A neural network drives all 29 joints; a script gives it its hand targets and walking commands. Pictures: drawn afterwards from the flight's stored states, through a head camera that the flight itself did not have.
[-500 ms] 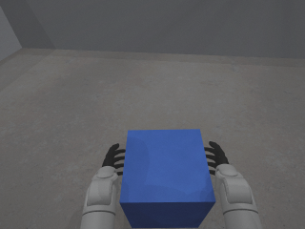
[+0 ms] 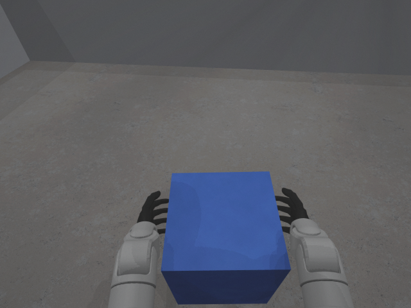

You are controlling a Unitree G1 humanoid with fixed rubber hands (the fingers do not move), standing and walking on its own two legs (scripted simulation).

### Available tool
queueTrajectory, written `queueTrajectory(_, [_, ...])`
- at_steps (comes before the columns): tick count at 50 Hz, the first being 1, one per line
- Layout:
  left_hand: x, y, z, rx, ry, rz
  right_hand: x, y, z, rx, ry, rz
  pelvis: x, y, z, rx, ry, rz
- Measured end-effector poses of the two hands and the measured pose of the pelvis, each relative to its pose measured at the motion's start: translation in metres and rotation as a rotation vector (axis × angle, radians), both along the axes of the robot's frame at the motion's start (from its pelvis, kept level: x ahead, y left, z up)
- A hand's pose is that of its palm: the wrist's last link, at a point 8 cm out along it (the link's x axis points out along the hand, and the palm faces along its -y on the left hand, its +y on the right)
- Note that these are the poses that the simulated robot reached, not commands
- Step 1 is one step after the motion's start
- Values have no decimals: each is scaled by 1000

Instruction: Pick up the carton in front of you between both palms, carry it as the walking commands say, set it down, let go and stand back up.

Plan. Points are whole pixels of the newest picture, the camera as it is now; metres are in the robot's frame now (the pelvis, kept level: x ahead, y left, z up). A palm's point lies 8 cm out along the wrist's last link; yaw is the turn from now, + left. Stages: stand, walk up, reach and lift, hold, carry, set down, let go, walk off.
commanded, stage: carry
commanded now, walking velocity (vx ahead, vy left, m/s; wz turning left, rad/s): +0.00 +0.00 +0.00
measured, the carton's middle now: (221, 241) +0.30 +0.00 -0.05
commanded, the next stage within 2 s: hold in 0.38 s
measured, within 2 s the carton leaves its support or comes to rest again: neither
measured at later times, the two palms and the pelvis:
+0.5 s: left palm (137, 238) +0.27 +0.17 +0.04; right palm (292, 228) +0.28 -0.13 +0.04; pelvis -0.01 +0.00 +0.01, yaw +6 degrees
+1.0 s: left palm (140, 238) +0.27 +0.16 +0.03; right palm (282, 207) +0.33 -0.13 +0.03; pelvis -0.02 -0.08 +0.00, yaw +14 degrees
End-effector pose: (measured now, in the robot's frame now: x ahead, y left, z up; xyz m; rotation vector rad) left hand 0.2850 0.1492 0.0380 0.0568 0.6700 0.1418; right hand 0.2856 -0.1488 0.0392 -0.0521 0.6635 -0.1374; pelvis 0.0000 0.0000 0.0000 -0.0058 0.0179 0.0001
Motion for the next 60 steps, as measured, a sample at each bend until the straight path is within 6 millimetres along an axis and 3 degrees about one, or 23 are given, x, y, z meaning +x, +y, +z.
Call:
queueTrajectory(19, [-5,6,-1,-1,1,1,-4,6,-1,-1,0,0,-5,6,-1,-2,-4,1])
queueTrajectory(23, [-12,10,-2,5,4,1,-9,9,1,-5,0,24,-6,5,7,-11,-68,65])
queueTrajectory(33, [-51,36,5,1,-3,204,11,42,7,-4,-7,226,-9,-20,12,15,-127,195])
queueTrajectory(38, [-54,26,11,2,1,225,18,34,9,6,-3,242,-9,-37,12,18,-136,224])
queueTrajectory(44, [-39,11,7,5,20,226,30,20,5,36,19,215,-13,-58,8,20,-130,235])
queueTrajectory(52, [-10,11,-20,19,46,205,52,20,-20,50,42,173,-21,-78,-4,3,-42,255])
queueTrajectory(60, [11,5,-97,28,67,144,56,10,-99,31,54,130,-38,-83,-25,-15,188,251])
